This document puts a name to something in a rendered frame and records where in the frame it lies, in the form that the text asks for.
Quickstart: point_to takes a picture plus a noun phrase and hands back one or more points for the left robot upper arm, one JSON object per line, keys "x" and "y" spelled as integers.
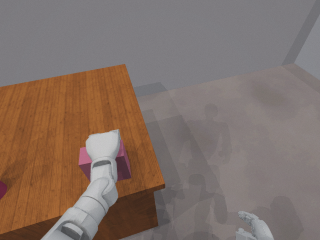
{"x": 58, "y": 235}

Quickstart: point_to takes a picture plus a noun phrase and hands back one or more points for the table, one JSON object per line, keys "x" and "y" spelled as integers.
{"x": 43, "y": 125}

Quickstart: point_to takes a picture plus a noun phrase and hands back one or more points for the robot left forearm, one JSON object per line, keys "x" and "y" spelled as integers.
{"x": 81, "y": 221}

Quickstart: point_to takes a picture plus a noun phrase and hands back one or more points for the robot left hand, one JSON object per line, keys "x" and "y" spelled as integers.
{"x": 103, "y": 145}

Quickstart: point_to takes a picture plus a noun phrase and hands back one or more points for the robot right hand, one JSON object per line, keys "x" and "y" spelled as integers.
{"x": 259, "y": 228}

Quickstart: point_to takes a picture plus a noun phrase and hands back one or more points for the sponge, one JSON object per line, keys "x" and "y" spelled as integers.
{"x": 122, "y": 162}

